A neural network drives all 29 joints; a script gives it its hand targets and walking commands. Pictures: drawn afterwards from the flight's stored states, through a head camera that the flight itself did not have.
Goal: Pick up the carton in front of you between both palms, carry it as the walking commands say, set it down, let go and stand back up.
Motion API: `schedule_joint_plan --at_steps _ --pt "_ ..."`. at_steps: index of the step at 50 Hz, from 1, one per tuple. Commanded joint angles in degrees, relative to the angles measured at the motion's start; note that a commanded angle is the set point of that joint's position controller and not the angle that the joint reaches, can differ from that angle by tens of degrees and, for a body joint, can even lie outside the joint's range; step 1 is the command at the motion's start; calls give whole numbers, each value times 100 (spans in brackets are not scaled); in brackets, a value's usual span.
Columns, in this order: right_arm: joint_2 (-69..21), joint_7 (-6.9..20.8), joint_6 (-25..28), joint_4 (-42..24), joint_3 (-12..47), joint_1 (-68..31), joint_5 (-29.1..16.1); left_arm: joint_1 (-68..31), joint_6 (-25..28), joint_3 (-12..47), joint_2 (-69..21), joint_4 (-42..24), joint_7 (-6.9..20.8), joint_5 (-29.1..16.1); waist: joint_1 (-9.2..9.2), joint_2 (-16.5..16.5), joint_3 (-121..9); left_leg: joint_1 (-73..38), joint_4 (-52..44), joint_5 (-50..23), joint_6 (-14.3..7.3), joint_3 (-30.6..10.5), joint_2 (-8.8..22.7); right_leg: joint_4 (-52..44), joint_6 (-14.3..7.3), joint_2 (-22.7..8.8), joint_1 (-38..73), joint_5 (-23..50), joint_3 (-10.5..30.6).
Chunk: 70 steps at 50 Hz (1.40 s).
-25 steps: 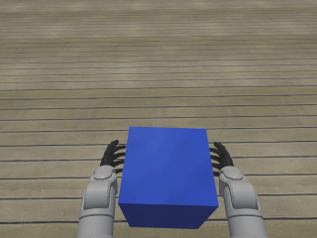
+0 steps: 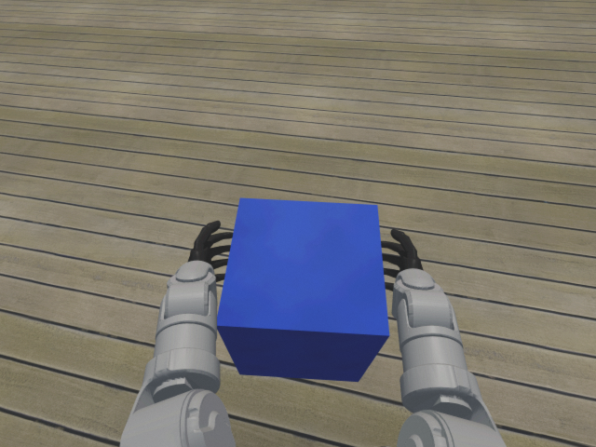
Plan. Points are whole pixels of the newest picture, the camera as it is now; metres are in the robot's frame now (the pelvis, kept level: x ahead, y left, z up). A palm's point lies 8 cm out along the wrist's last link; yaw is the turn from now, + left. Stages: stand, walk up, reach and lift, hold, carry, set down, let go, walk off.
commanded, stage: set down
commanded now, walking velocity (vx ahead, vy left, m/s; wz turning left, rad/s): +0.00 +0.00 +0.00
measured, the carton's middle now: (303, 296) +0.36 +0.01 -0.06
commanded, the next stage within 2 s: none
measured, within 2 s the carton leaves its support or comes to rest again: neither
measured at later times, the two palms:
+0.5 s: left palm (239, 301) +0.42 +0.14 -0.18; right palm (388, 322) +0.37 -0.15 -0.19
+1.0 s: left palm (260, 311) +0.47 +0.12 -0.33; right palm (384, 336) +0.40 -0.17 -0.33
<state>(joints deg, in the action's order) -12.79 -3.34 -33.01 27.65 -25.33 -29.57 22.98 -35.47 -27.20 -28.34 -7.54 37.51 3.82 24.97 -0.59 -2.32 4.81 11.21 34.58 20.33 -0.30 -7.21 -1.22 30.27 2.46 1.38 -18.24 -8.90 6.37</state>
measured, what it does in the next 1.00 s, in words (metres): lowers itself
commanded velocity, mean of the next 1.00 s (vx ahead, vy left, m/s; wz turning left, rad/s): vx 0.00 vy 0.00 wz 0.00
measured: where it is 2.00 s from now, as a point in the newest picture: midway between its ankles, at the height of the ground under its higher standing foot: outside the picture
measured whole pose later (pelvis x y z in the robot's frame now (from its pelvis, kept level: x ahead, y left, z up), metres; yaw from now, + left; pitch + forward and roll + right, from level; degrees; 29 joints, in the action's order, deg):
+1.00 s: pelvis -0.04 +0.02 -0.22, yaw +3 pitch +50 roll +0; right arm -7.2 -5.9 -16.5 26.4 -33.5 -51.0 13.1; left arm -64.7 -13.5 -16.9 3.3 46.5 -2.2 11.4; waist -5.1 -3.0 -8.0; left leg 107.3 92.7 34.6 2.2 -6.1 -9.4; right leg 85.2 7.8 3.8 -113.0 -21.7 9.8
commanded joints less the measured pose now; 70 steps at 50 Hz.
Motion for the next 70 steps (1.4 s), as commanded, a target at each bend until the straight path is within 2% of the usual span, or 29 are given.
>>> schedule_joint_plan --at_steps 1,10,12,14,15,16,17,21,22,24,25,27,28,29,30,35,39,43,44,53,54,56,58,59,61,62,68,69,70 --pt "-4356 900 557 632 1657 -3523 -718 -2894 458 1271 -3445 729 1220 -325 378 554 -1202 2459 -356 460 -418 382 -347 151 27 427 1456 -900 -365" --pt "-3938 473 1753 647 1071 -3296 -230 -3199 1350 1426 -3216 1156 1322 -243 -148 -71 -2554 3967 717 -306 -174 754 -828 1196 2 436 364 837 -191" --pt "-4068 479 2001 580 1531 -3983 -347 -3613 1676 1620 -3059 1153 1428 -369 91 324 -3140 4622 1084 -186 -116 668 -794 1544 118 477 -88 743 -316" --pt "-4571 464 2324 142 2328 -4117 -652 -3529 1873 2336 -3946 959 1456 -1015 -244 364 -4155 4752 1407 -639 -45 590 -773 2009 112 536 -131 1275 -433" --pt "-4894 495 2407 -101 2900 -4266 -1033 -3706 2017 2670 -3911 707 1451 -1224 220 428 -5079 5004 1655 -956 11 674 -892 2218 65 445 470 1924 -265" --pt "-5008 463 2485 -544 3453 -4604 -1175 -4129 2153 3377 -4138 275 1422 -1578 -246 341 -6175 4816 1806 -1252 22 663 -917 2544 123 582 683 2330 -348" --pt "-5141 502 2442 -390 3606 -4422 -1344 -3796 2139 3393 -4080 90 1358 -1500 423 73 -6663 5308 1963 -1379 91 814 -922 2718 156 506 597 2736 -260" --pt "-4465 484 2363 -920 4148 -4899 -1557 -4055 1867 4126 -4387 -279 1140 -1958 -366 143 -7885 5366 2457 -1232 271 819 -948 3339 39 652 308 2259 -637" --pt "-5069 526 2311 -1126 4293 -4914 -1681 -3864 1826 4089 -4750 -65 1141 -1889 168 64 -7645 5246 2459 -1529 185 826 -882 3472 147 699 -697 2046 -703" --pt "-4748 646 2161 -872 4097 -4984 -1609 -4022 1626 3959 -4845 121 1125 -1814 -271 -138 -7173 5398 2672 -798 228 772 -851 3654 94 736 -1380 1180 -935" --pt "-5200 697 2051 -592 4083 -4885 -1662 -3997 1560 3791 -4733 290 1260 -1653 254 -175 -6753 5763 2753 -814 167 883 -917 3514 111 726 -1905 1099 -701" --pt "-4900 776 1763 -502 3629 -5104 -1374 -4330 1328 3575 -4767 426 1388 -1724 -412 122 -6179 6256 2837 102 128 710 -886 3599 57 759 -1994 210 -870" --pt "-4978 819 1785 -596 3673 -5266 -1224 -4176 1240 3524 -5093 830 1395 -1643 -332 209 -6216 5996 2790 -271 106 601 -878 3688 48 770 -2496 345 -968" --pt "-4825 907 1669 -20 3458 -5208 -1536 -4213 1247 3263 -4604 730 1417 -1519 324 -188 -6104 6394 2975 -201 185 1065 -945 3632 65 687 -2542 161 -784" --pt "-4915 998 1689 -327 3360 -5331 -1539 -4351 1200 3227 -4588 907 1420 -1436 -81 13 -5944 6661 3180 -193 77 883 -843 3717 90 747 -2894 151 -774" --pt "-4340 1058 1625 423 2427 -5255 -988 -4029 1158 2490 -4411 1639 1278 -1189 -415 224 -5577 7121 3340 -421 96 740 -842 4178 121 690 -3812 499 -1036" --pt "-4076 1123 1864 406 2091 -4933 -978 -4538 1369 3004 -4504 1460 1066 -1518 -820 -462 -6260 7125 3827 -1145 284 723 -939 4687 136 704 -4578 929 -1087" --pt "-4112 1163 1891 161 2448 -5704 -1427 -4787 1482 3127 -4224 1230 843 -1583 -379 -269 -6922 7110 4183 -1536 198 621 -939 5218 201 683 -4939 1289 -1099" --pt "-4010 1140 1936 -186 2432 -5900 -1449 -4890 1400 3027 -4398 1423 788 -1538 -700 -310 -7068 6895 4236 -1213 268 734 -981 5189 187 766 -4899 904 -1226" --pt "-3786 948 1846 -200 2810 -6974 -1875 -6244 1421 3776 -4122 917 575 -2207 -969 -128 -8028 7463 5151 -967 324 820 -1029 6044 295 675 -4808 1133 -1328" --pt "-3406 906 1940 -332 2638 -7082 -1802 -5721 1265 3628 -4201 1458 634 -1989 -688 -644 -7618 7870 5333 -1037 329 972 -1080 6095 355 644 -5039 1127 -1262" --pt "-3609 857 1729 147 2300 -6708 -1648 -6030 1338 3500 -3622 1315 671 -1920 -1003 -252 -6992 8174 5263 -525 270 889 -1025 6135 353 676 -5397 752 -1309" --pt "-3352 854 1766 24 2233 -7242 -1638 -6038 1235 3062 -3872 1991 730 -1821 -719 -223 -7148 8442 5611 -229 186 1031 -1139 6243 378 679 -4991 553 -1258" --pt "-3123 822 1813 4 2020 -7328 -1627 -6412 1268 3350 -3675 1670 707 -2171 -1315 -569 -7216 8544 5516 0 266 1001 -1099 6415 307 625 -5112 563 -1430" --pt "-3145 856 1881 -183 1970 -7571 -1684 -6632 1303 3397 -3858 1793 667 -1996 -944 -763 -7352 8383 5735 -347 255 1087 -1103 6479 347 689 -5404 647 -1378" --pt "-3182 860 1817 -90 1949 -7613 -1585 -6539 1254 3125 -3704 2023 643 -1969 -1214 -357 -7193 8318 5669 -387 198 938 -1062 6423 400 663 -5586 580 -1532" --pt "-3036 837 1820 -75 1822 -7718 -1763 -6956 1414 3230 -3016 1902 632 -2088 -952 -224 -6947 9245 6149 -165 185 1132 -1124 6808 356 620 -5272 749 -1325" --pt "-2794 761 1886 -137 1862 -8122 -1746 -7363 1429 3312 -3224 1932 618 -2288 -1435 -239 -7178 9135 6422 -252 197 1041 -1104 6934 374 643 -5179 910 -1362" --pt "-3079 731 1821 199 1885 -8203 -1842 -7218 1444 3136 -2631 2071 588 -2082 -793 15 -6603 9414 6299 -143 178 981 -1009 7090 417 586 -5374 863 -1384"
